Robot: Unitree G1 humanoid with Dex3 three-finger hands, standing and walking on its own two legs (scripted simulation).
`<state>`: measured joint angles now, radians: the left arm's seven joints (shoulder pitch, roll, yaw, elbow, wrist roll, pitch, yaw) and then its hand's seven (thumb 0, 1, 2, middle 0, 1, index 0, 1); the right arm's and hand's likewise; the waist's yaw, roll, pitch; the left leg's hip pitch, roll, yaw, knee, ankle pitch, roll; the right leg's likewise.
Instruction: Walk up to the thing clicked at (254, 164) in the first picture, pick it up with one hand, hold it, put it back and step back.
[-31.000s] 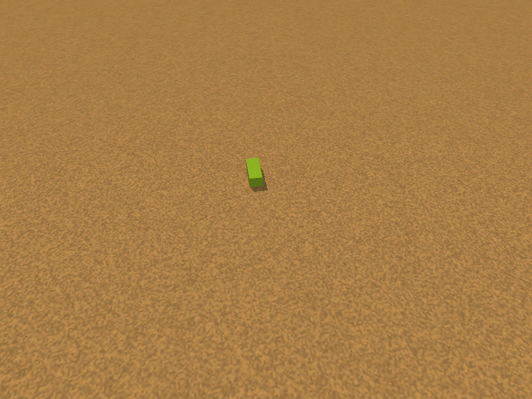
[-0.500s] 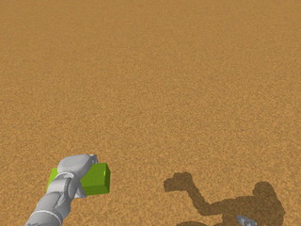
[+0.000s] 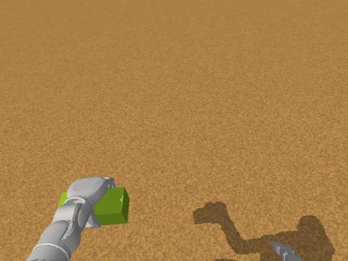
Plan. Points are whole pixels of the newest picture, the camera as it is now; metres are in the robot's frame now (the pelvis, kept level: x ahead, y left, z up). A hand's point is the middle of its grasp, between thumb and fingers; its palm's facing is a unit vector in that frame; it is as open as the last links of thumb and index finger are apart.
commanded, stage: hold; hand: left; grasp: from above
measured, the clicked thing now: (94, 207) +0.30 +0.23 -0.06
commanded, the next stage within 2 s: crouch in 0.46 s
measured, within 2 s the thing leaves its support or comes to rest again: neither
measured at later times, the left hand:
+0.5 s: hand (94, 208) +0.29 +0.22 -0.03, palm faces -0.45 -0.06 -0.89, open 10.1 cm
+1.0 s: hand (100, 218) +0.30 +0.23 -0.11, palm faces -0.46 -0.01 -0.89, open 10.1 cm
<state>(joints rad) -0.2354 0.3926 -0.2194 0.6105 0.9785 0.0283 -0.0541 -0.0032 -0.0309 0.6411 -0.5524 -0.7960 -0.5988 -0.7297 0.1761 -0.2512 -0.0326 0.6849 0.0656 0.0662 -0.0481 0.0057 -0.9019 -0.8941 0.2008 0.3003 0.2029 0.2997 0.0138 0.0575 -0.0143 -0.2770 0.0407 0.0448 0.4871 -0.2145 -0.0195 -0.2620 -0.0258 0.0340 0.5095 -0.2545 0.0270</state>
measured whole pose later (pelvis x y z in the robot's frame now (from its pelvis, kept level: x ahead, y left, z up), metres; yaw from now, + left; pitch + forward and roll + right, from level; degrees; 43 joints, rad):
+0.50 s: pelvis +0.00 +0.00 +0.00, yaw +0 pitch +0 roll +0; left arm -0.24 0.39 -0.22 0.62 0.99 0.02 -0.05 0.00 -0.03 0.64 -0.56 -0.79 -0.60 -0.73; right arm 0.18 -0.25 -0.03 0.69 0.07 0.07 -0.05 0.01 -0.91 -0.90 0.20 0.30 0.20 0.30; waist 0.01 0.05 -0.01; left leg -0.27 0.04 0.05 0.47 -0.20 -0.02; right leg -0.25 -0.03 0.04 0.49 -0.24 0.03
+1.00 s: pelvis -0.01 +0.00 -0.02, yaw +1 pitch +8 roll +0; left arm -0.37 0.37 -0.19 0.95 1.10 -0.06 0.20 0.00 -0.04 0.64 -0.57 -0.77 -0.62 -0.71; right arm 0.19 -0.25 -0.06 0.72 0.02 0.06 -0.02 0.00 -0.90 -0.89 0.20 0.30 0.21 0.30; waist -0.03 0.01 -0.05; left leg -0.58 0.04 0.02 0.73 -0.30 -0.02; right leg -0.54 -0.02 0.02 0.73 -0.34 0.03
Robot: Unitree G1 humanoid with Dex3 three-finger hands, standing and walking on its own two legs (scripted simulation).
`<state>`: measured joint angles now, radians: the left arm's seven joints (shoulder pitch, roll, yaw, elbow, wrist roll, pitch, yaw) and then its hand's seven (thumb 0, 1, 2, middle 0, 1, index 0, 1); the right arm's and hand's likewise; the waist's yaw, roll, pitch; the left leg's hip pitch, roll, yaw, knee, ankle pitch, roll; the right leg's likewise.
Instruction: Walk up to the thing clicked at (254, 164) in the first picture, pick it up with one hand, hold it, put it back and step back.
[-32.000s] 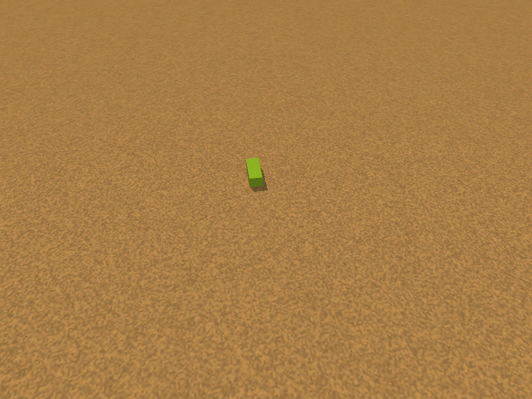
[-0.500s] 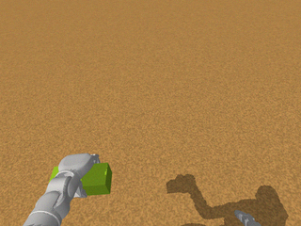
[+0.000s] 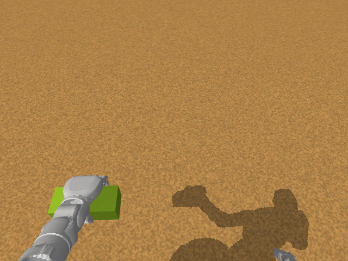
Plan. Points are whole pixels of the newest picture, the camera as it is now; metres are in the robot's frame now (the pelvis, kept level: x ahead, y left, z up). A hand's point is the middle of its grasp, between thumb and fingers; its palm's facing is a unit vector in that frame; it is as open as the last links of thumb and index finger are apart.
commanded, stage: crouch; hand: left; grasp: from above
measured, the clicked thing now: (87, 203) +0.32 +0.24 -0.12
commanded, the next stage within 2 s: lower in 1.64 s
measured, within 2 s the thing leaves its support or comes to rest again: neither
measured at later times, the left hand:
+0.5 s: hand (108, 206) +0.39 +0.24 -0.33, palm faces -0.45 +0.01 -0.89, open 10.1 cm
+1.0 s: hand (114, 211) +0.42 +0.26 -0.49, palm faces -0.45 -0.02 -0.89, open 10.1 cm
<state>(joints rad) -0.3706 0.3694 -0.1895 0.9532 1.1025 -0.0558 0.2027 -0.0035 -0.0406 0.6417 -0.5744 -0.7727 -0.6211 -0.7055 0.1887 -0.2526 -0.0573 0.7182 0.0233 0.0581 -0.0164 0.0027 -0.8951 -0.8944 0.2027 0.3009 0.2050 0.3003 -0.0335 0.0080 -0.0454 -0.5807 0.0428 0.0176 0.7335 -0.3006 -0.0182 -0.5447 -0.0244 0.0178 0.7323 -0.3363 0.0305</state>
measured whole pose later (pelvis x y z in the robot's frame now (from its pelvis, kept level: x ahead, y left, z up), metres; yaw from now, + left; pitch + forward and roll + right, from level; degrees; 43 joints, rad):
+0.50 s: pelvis -0.05 +0.01 -0.21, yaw -2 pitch +34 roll -4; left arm -0.76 0.49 -0.01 1.26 1.16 -0.06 0.33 0.00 -0.04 0.64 -0.57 -0.78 -0.62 -0.71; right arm 0.25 -0.22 -0.05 0.74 -0.05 -0.01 0.00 0.00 -0.89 -0.89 0.20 0.30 0.21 0.30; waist -0.16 0.06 -0.19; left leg -1.71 0.05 -0.04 1.71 -0.59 0.00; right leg -1.64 -0.01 0.01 1.68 -0.63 0.05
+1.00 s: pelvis -0.05 +0.01 -0.33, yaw -5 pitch +38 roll -7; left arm -0.91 0.65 0.07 1.32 1.23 -0.14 0.34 0.00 -0.06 0.65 -0.59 -0.77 -0.63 -0.70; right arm 0.14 -0.25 -0.02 0.72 -0.11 -0.05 0.10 0.00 -0.91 -0.90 0.20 0.30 0.21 0.30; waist -0.19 0.01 -0.12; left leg -2.13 0.04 -0.12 2.12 -0.67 -0.02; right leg -2.03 0.01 -0.03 2.08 -0.72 0.05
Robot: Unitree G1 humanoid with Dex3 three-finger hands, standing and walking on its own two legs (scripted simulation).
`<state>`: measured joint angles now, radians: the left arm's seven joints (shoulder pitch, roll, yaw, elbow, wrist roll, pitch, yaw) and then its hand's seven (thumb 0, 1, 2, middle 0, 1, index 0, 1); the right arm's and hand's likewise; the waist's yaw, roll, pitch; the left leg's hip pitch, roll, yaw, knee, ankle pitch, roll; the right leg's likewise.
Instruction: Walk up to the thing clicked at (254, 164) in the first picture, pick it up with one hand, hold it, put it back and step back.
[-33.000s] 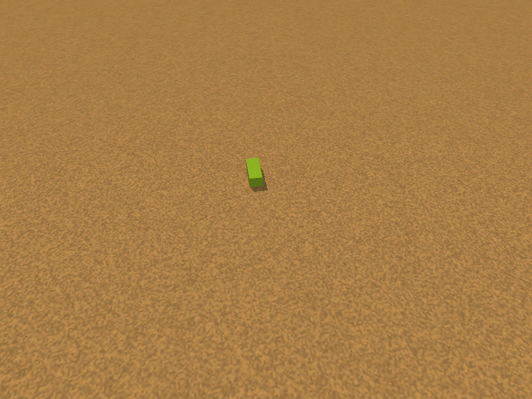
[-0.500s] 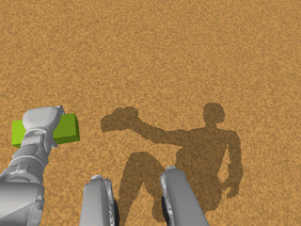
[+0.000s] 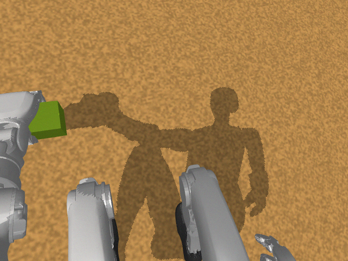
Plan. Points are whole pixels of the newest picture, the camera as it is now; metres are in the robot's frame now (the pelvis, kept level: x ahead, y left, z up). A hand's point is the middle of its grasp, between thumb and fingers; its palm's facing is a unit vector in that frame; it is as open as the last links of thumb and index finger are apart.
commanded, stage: crouch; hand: left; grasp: from above
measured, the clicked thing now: (24, 123) +0.46 +0.30 -0.19
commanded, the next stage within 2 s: lower in 0.64 s
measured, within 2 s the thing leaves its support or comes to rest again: neither
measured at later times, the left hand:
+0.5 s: hand (37, 122) +0.47 +0.29 -0.23, palm faces -0.45 -0.06 -0.89, open 10.1 cm
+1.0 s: hand (42, 126) +0.48 +0.29 -0.27, palm faces -0.47 -0.07 -0.88, open 10.1 cm
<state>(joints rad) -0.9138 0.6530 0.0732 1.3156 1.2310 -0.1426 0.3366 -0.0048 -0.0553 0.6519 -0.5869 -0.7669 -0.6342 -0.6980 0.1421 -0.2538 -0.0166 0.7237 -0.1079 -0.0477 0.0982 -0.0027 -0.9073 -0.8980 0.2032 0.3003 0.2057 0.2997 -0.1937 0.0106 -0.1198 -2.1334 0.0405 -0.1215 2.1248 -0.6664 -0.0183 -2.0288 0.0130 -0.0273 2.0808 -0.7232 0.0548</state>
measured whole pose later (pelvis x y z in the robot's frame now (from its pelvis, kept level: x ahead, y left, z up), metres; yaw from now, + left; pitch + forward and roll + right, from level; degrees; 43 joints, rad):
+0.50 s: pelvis -0.01 +0.00 -0.07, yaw -3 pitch +35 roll -8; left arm -1.03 0.80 0.11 1.47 1.27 -0.19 0.35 -0.01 -0.05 0.65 -0.59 -0.77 -0.63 -0.70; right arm 0.17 -0.25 0.07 0.74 -0.14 -0.03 0.12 0.00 -0.91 -0.90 0.20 0.30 0.21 0.30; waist -0.26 -0.01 -0.04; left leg -2.31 0.04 -0.17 2.34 -0.65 -0.02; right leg -2.19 0.04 -0.04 2.28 -0.71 0.06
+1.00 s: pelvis -0.01 +0.00 -0.09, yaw -5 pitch +33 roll -10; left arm -1.05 0.87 0.11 1.52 1.28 -0.22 0.37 -0.01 -0.06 0.65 -0.59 -0.76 -0.64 -0.69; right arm 0.12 -0.27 0.13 0.71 -0.16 -0.04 0.14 0.00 -0.91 -0.90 0.20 0.30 0.21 0.30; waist -0.28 -0.04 0.02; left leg -2.36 0.03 -0.21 2.43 -0.67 -0.03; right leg -2.23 0.05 -0.07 2.35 -0.72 0.07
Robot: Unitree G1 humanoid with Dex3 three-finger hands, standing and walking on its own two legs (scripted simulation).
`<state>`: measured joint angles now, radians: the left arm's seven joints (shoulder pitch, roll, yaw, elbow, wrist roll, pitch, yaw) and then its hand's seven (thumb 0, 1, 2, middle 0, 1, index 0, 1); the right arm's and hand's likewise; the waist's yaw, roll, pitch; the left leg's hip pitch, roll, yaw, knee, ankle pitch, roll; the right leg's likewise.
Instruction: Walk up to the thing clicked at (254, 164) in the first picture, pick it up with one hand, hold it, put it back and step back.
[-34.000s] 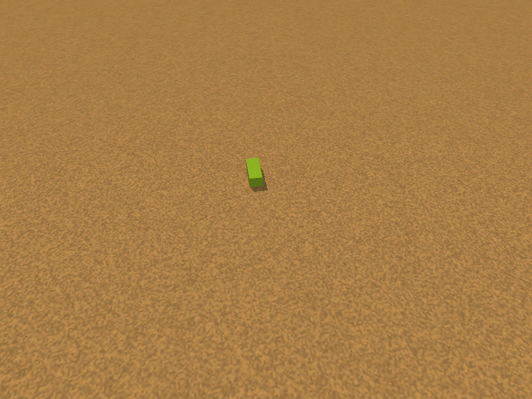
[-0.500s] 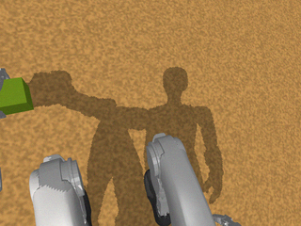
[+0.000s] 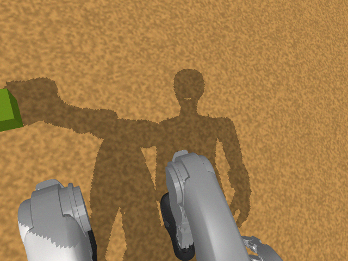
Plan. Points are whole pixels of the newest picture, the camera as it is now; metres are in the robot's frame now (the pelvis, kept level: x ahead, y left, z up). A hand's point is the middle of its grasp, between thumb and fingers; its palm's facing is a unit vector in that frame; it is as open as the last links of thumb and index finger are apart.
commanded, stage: lower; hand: left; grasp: from above
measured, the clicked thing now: out of the picture +0.47 +0.34 -0.21
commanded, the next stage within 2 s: rest in 0.08 s
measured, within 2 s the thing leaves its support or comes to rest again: rests again in 1.12 s
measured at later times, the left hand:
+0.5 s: hand out of the picture +0.47 +0.32 -0.23, palm faces -0.45 -0.12 -0.88, open 10.1 cm
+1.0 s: hand out of the picture +0.46 +0.33 -0.25, palm faces -0.45 -0.13 -0.88, open 10.1 cm
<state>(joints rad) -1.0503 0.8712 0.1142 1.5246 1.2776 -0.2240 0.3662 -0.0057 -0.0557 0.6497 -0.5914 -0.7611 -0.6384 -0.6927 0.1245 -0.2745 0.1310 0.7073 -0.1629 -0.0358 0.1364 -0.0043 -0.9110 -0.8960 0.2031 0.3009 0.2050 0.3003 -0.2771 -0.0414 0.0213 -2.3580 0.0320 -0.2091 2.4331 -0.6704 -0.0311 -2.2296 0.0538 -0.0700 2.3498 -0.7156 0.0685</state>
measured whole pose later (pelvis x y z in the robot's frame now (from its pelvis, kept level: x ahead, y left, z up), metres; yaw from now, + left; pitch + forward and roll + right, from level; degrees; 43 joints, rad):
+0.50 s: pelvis +0.00 +0.00 -0.01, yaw -2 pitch +32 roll -12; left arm -1.05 0.95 0.15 1.59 1.29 -0.22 0.47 -0.01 -0.06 0.65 -0.60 -0.75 -0.65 -0.69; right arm 0.11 -0.29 0.20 0.69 -0.21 -0.09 0.15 0.00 -0.90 -0.89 0.20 0.30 0.21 0.30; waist -0.32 -0.09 0.10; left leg -2.38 0.04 -0.25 2.50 -0.70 -0.04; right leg -2.24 0.07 -0.10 2.39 -0.72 0.08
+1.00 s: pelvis +0.00 +0.01 -0.02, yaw -4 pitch +30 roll -14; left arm -1.05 1.00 0.13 1.65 1.28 -0.22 0.53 -0.01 -0.07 0.65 -0.61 -0.74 -0.65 -0.68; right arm 0.07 -0.30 0.26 0.67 -0.24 -0.13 0.18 0.00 -0.91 -0.90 0.20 0.30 0.21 0.30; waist -0.34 -0.13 0.13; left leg -2.37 0.04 -0.28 2.53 -0.71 -0.03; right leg -2.22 0.08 -0.12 2.39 -0.72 0.07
